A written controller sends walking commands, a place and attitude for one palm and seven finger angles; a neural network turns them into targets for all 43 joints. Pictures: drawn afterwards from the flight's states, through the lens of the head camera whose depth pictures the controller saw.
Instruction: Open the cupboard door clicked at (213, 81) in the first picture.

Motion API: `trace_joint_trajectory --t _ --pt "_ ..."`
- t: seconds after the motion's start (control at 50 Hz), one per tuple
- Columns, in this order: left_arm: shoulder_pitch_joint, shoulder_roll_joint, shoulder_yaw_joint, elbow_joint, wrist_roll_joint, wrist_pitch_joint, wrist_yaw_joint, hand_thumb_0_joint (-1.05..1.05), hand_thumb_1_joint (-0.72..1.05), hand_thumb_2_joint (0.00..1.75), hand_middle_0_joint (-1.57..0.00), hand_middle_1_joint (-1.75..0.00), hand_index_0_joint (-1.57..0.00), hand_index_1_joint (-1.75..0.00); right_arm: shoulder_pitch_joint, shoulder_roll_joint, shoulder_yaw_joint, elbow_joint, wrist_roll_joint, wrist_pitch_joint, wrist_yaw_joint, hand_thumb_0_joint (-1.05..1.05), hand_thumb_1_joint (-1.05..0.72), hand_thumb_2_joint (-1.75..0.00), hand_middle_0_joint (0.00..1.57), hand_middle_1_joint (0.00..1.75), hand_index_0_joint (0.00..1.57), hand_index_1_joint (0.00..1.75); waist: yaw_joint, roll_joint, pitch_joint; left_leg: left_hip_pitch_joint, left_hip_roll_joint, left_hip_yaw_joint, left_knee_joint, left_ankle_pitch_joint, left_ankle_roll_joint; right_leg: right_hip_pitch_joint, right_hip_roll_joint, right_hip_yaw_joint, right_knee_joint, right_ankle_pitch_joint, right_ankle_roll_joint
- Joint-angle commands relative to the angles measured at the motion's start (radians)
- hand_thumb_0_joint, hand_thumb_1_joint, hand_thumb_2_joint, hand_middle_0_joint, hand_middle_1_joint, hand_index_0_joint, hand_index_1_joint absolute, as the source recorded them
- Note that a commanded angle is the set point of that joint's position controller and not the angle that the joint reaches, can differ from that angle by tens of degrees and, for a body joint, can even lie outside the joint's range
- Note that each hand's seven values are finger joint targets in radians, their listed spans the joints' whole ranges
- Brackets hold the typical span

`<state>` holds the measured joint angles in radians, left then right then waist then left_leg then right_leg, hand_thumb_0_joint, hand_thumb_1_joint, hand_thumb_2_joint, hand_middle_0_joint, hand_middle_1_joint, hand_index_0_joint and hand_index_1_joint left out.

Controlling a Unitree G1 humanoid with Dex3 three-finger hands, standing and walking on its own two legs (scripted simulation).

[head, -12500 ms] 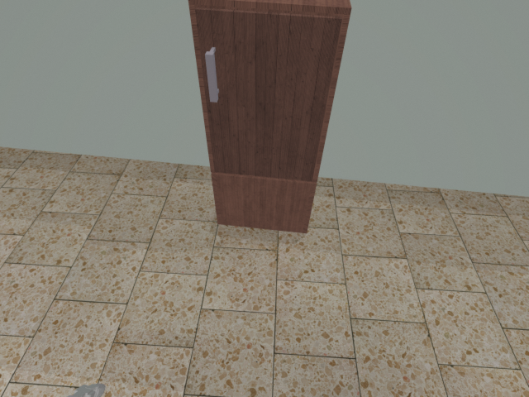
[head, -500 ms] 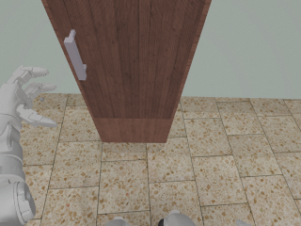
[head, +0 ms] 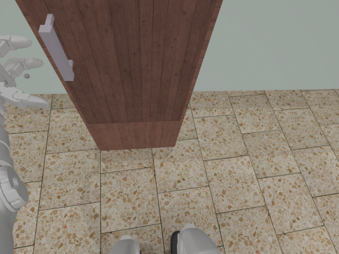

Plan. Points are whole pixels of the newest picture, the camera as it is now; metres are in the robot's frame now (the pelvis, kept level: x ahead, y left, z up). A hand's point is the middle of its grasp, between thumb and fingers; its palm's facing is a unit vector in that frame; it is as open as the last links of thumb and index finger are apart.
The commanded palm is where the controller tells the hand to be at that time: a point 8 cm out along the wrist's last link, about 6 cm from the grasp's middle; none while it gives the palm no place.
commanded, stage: move the hooked fingers beside the handle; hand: left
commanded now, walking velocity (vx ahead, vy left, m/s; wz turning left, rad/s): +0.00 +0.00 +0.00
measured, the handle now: (60, 50) +0.58 +0.23 +0.07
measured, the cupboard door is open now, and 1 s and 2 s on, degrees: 0 0 0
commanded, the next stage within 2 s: slide the fingers in behind the handle in 1.22 s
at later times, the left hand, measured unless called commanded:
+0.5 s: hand (30, 55) +0.54 +0.28 +0.09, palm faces +0.02 -1.00 -0.04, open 13.7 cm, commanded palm +0.53 +0.31 +0.08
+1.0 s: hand (34, 60) +0.53 +0.27 +0.09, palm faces +0.02 -1.00 -0.03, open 14.1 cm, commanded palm +0.51 +0.31 +0.08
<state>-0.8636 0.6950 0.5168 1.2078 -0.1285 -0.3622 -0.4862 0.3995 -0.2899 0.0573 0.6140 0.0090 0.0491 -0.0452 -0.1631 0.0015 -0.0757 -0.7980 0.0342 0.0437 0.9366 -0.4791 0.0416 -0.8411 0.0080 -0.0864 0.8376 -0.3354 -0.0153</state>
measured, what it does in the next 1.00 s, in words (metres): stands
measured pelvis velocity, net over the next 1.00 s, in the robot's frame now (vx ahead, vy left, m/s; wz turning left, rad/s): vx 0.02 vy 0.00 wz -0.01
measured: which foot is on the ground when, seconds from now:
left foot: down 0.00-1.00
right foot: down 0.00-1.00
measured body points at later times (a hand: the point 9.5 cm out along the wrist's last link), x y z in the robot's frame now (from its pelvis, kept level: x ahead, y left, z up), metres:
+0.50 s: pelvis +0.01 +0.01 -0.01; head +0.17 +0.04 +0.41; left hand +0.54 +0.33 +0.09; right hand -0.04 -0.26 -0.10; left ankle -0.02 +0.09 -0.69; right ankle +0.03 -0.12 -0.69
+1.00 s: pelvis +0.02 +0.00 +0.00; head +0.16 +0.03 +0.42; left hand +0.52 +0.32 +0.09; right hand +0.00 -0.26 -0.10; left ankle -0.02 +0.09 -0.69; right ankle +0.03 -0.12 -0.69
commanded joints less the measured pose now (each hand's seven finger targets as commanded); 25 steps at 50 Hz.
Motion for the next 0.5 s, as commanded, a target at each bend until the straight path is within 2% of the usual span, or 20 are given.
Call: trace_joint_trajectory --t 0.0,0.02,0.06,0.1,0.12,0.14,0.16,0.18,0.2,0.24,0.26,0.3,0.32,0.34,0.36,0.38,0.4,0.42,0.48 --pt "-0.437 0.361 0.037 -0.168 -0.003 -0.041 0.003 0.00 -0.50 0.30 -0.30 -1.20 -0.30 -1.20 0.174 -0.201 -0.069 -0.053 -0.007 -0.003 -0.017 0.00 -0.90 -0.90 0.20 0.30 0.20 0.30 -0.003 0.181 -0.441 0.235 -0.002 -0.099 -0.101 0.516 -0.020 0.243 0.028 0.062 -0.043 0.301 -0.007" --pt "-0.438 0.373 0.042 -0.157 0.007 -0.038 0.007 0.00 -0.50 0.30 -0.30 -1.20 -0.30 -1.20 0.179 -0.202 -0.069 -0.053 -0.009 0.002 -0.016 0.00 -0.90 -0.90 0.20 0.30 0.20 0.30 -0.005 0.190 -0.437 0.240 0.001 -0.103 -0.098 0.520 -0.023 0.225 0.028 0.059 -0.041 0.291 -0.006" --pt "-0.473 0.382 0.035 -0.148 0.015 -0.036 0.015 0.00 -0.50 0.30 -0.30 -1.20 -0.30 -1.20 0.187 -0.204 -0.065 -0.055 -0.012 0.010 -0.013 0.00 -0.90 -0.90 0.20 0.30 0.20 0.30 -0.021 0.168 -0.422 0.218 0.003 -0.105 -0.094 0.498 -0.019 0.217 0.031 0.057 -0.043 0.280 -0.005" --pt "-0.492 0.363 0.021 -0.151 0.015 -0.043 0.014 0.00 -0.50 0.30 -0.30 -1.20 -0.30 -1.20 0.200 -0.204 -0.067 -0.056 -0.014 0.018 -0.012 0.00 -0.90 -0.90 0.20 0.30 0.20 0.30 -0.031 0.194 -0.456 0.261 0.007 -0.109 -0.085 0.549 -0.024 0.198 0.035 0.057 -0.039 0.298 -0.005" --pt "-0.518 0.390 0.037 -0.160 0.018 -0.048 0.017 0.00 -0.50 0.30 -0.30 -1.20 -0.30 -1.20 0.208 -0.208 -0.068 -0.053 -0.017 0.021 -0.013 0.00 -0.90 -0.90 0.20 0.30 0.20 0.30 -0.033 0.188 -0.468 0.260 0.010 -0.116 -0.080 0.556 -0.026 0.196 0.034 0.053 -0.035 0.296 -0.005" --pt "-0.535 0.379 0.030 -0.155 0.015 -0.048 0.017 0.00 -0.50 0.30 -0.30 -1.20 -0.30 -1.20 0.211 -0.207 -0.067 -0.050 -0.018 0.023 -0.011 0.00 -0.90 -0.90 0.20 0.30 0.20 0.30 -0.042 0.206 -0.478 0.268 0.009 -0.113 -0.075 0.555 -0.025 0.189 0.035 0.056 -0.038 0.299 -0.004" --pt "-0.530 0.405 0.050 -0.145 0.017 -0.046 0.019 0.00 -0.50 0.30 -0.30 -1.20 -0.30 -1.20 0.219 -0.210 -0.068 -0.047 -0.020 0.027 -0.011 0.00 -0.90 -0.90 0.20 0.30 0.20 0.30 -0.038 0.195 -0.486 0.263 0.011 -0.118 -0.073 0.567 -0.026 0.199 0.036 0.053 -0.034 0.306 -0.006" --pt "-0.526 0.397 0.041 -0.130 0.020 -0.044 0.016 0.00 -0.50 0.30 -0.30 -1.20 -0.30 -1.20 0.225 -0.212 -0.066 -0.050 -0.020 0.030 -0.010 0.00 -0.90 -0.90 0.20 0.30 0.20 0.30 -0.041 0.222 -0.482 0.280 0.013 -0.122 -0.068 0.596 -0.030 0.171 0.038 0.051 -0.030 0.305 -0.009" --pt "-0.552 0.398 0.035 -0.121 0.021 -0.038 0.015 0.00 -0.50 0.30 -0.30 -1.20 -0.30 -1.20 0.229 -0.213 -0.063 -0.044 -0.021 0.034 -0.008 0.00 -0.90 -0.90 0.20 0.30 0.20 0.30 -0.050 0.216 -0.480 0.275 0.014 -0.123 -0.066 0.588 -0.030 0.168 0.039 0.051 -0.033 0.303 -0.006" --pt "-0.573 0.415 0.030 -0.084 0.036 -0.019 0.017 0.00 -0.50 0.30 -0.30 -1.20 -0.30 -1.20 0.234 -0.215 -0.058 -0.042 -0.022 0.042 -0.009 0.00 -0.90 -0.90 0.20 0.30 0.20 0.30 -0.066 0.205 -0.445 0.241 0.014 -0.123 -0.063 0.553 -0.024 0.151 0.039 0.049 -0.036 0.287 -0.003" --pt "-0.583 0.430 0.034 -0.087 0.044 -0.014 0.021 0.00 -0.50 0.30 -0.30 -1.20 -0.30 -1.20 0.241 -0.216 -0.057 -0.045 -0.023 0.044 -0.008 0.00 -0.90 -0.90 0.20 0.30 0.20 0.30 -0.065 0.201 -0.453 0.231 0.013 -0.125 -0.064 0.548 -0.023 0.160 0.039 0.048 -0.034 0.287 -0.003" --pt "-0.599 0.438 0.033 -0.084 0.055 -0.010 0.023 0.00 -0.50 0.30 -0.30 -1.20 -0.30 -1.20 0.254 -0.217 -0.055 -0.046 -0.025 0.051 -0.007 0.00 -0.90 -0.90 0.20 0.30 0.20 0.30 -0.069 0.238 -0.480 0.262 0.016 -0.127 -0.056 0.590 -0.027 0.140 0.042 0.046 -0.029 0.298 -0.005" --pt "-0.627 0.472 0.044 -0.084 0.064 -0.008 0.028 0.00 -0.50 0.30 -0.30 -1.20 -0.30 -1.20 0.257 -0.220 -0.053 -0.045 -0.027 0.053 -0.007 0.00 -0.90 -0.90 0.20 0.30 0.20 0.30 -0.076 0.235 -0.473 0.246 0.017 -0.129 -0.050 0.578 -0.026 0.135 0.043 0.045 -0.027 0.294 -0.005" --pt "-0.605 0.486 0.056 -0.078 0.069 -0.006 0.031 0.00 -0.50 0.30 -0.30 -1.20 -0.30 -1.20 0.260 -0.219 -0.053 -0.051 -0.029 0.054 -0.007 0.00 -0.90 -0.90 0.20 0.30 0.20 0.30 -0.070 0.231 -0.482 0.229 0.014 -0.125 -0.046 0.570 -0.023 0.149 0.042 0.048 -0.026 0.296 -0.005" --pt "-0.602 0.459 0.037 -0.077 0.067 -0.005 0.030 0.00 -0.50 0.30 -0.30 -1.20 -0.30 -1.20 0.261 -0.215 -0.052 -0.052 -0.029 0.056 -0.005 0.00 -0.90 -0.90 0.20 0.30 0.20 0.30 -0.076 0.224 -0.475 0.226 0.015 -0.123 -0.049 0.564 -0.022 0.149 0.042 0.046 -0.027 0.300 -0.003" --pt "-0.593 0.430 0.019 -0.084 0.064 -0.010 0.024 0.00 -0.50 0.30 -0.30 -1.20 -0.30 -1.20 0.265 -0.214 -0.051 -0.054 -0.030 0.058 -0.003 0.00 -0.90 -0.90 0.20 0.30 0.20 0.30 -0.072 0.257 -0.487 0.255 0.017 -0.129 -0.047 0.598 -0.027 0.129 0.043 0.042 -0.022 0.301 -0.008" --pt "-0.604 0.416 0.010 -0.090 0.059 -0.008 0.019 0.00 -0.50 0.30 -0.30 -1.20 -0.30 -1.20 0.269 -0.214 -0.053 -0.047 -0.030 0.061 0.000 0.00 -0.90 -0.90 0.20 0.30 0.20 0.30 -0.079 0.266 -0.491 0.278 0.022 -0.131 -0.045 0.615 -0.031 0.114 0.045 0.041 -0.027 0.301 -0.005" --pt "-0.581 0.434 0.026 -0.093 0.060 -0.007 0.016 0.00 -0.50 0.30 -0.30 -1.20 -0.30 -1.20 0.274 -0.219 -0.055 -0.046 -0.032 0.063 0.001 0.00 -0.90 -0.90 0.20 0.30 0.20 0.30 -0.071 0.267 -0.506 0.290 0.025 -0.135 -0.042 0.637 -0.033 0.109 0.045 0.037 -0.024 0.299 -0.006" --pt "-0.563 0.438 0.036 -0.080 0.044 0.000 0.002 0.00 -0.50 0.30 -0.30 -1.20 -0.30 -1.20 0.278 -0.220 -0.054 -0.051 -0.030 0.068 0.002 0.00 -0.90 -0.90 0.20 0.30 0.20 0.30 -0.075 0.222 -0.502 0.255 0.023 -0.131 -0.041 0.616 -0.023 0.145 0.050 0.039 -0.025 0.323 -0.009"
